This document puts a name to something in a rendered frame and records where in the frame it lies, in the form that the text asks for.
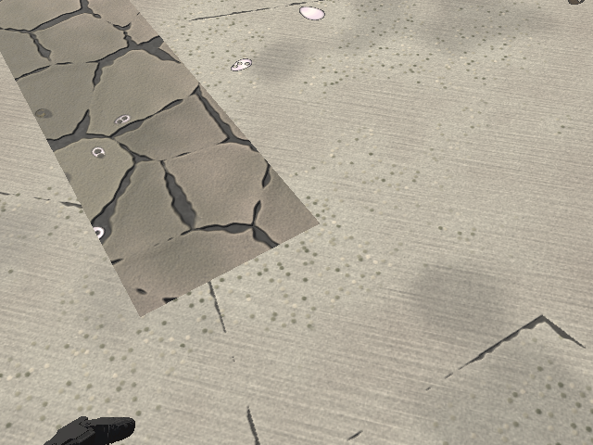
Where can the left robot hand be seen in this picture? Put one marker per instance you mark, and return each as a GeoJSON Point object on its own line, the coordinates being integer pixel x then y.
{"type": "Point", "coordinates": [100, 431]}

